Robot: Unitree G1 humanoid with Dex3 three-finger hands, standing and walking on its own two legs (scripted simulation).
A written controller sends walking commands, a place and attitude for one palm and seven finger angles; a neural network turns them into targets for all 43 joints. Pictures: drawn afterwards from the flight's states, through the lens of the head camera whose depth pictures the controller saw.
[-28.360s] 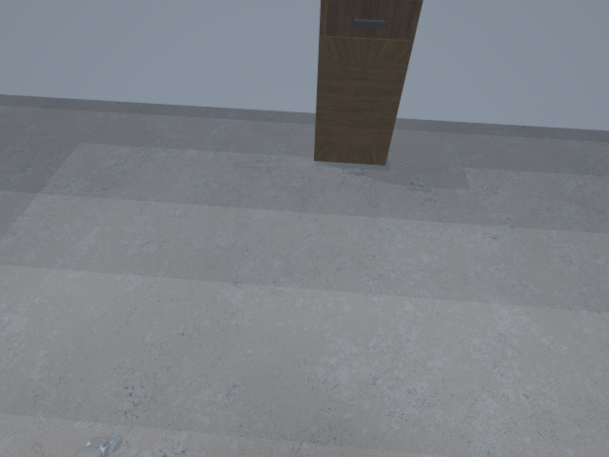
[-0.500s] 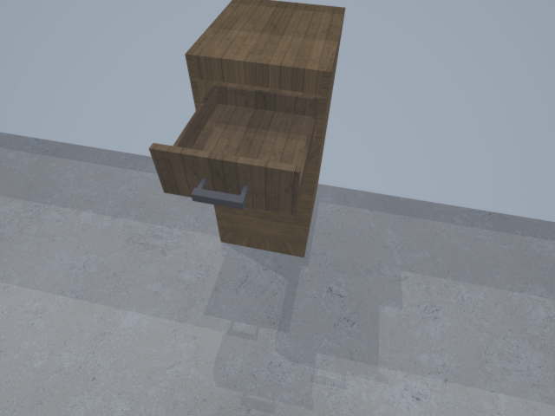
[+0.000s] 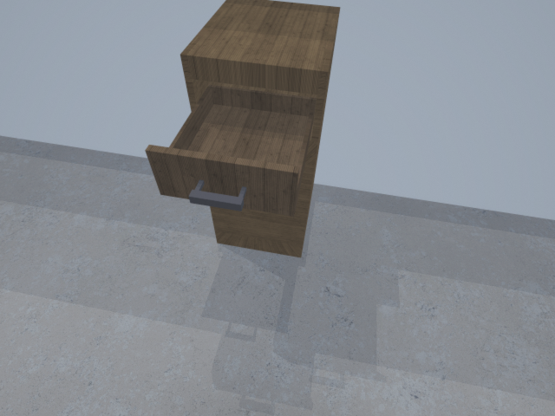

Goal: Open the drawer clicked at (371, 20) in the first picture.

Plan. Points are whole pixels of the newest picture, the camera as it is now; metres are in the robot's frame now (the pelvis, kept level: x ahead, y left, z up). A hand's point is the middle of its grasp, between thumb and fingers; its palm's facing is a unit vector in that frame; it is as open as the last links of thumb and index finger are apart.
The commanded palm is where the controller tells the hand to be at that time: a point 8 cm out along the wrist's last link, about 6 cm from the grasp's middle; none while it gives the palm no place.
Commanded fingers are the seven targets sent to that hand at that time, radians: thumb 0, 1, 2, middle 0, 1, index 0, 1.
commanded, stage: look to check the result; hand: left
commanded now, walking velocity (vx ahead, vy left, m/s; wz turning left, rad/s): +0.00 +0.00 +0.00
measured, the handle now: (219, 193) +0.56 +0.16 -0.07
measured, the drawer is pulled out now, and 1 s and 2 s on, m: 0.30 0.30 0.30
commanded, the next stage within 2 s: stand and wait in 0.36 s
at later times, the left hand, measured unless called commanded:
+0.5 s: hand out of the picture -0.01 +0.15 -0.18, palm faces +0.04 -0.99 -0.15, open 7.3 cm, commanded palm none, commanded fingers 0.00 0.90 0.90 -0.20 -0.30 -0.20 -0.30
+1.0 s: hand out of the picture +0.00 +0.15 -0.18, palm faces +0.04 -0.99 -0.16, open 7.3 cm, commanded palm none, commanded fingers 0.00 0.90 0.90 -0.20 -0.30 -0.20 -0.30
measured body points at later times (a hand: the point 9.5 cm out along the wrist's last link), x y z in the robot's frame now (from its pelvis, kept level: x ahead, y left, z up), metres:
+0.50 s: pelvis +0.01 +0.00 +0.00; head +0.02 +0.00 +0.45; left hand -0.01 +0.21 -0.16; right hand -0.02 -0.19 -0.16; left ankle +0.00 +0.09 -0.74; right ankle +0.02 -0.11 -0.74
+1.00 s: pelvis +0.01 +0.00 +0.00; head +0.04 +0.00 +0.45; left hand +0.00 +0.20 -0.16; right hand -0.02 -0.20 -0.16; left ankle +0.00 +0.09 -0.74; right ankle +0.02 -0.11 -0.74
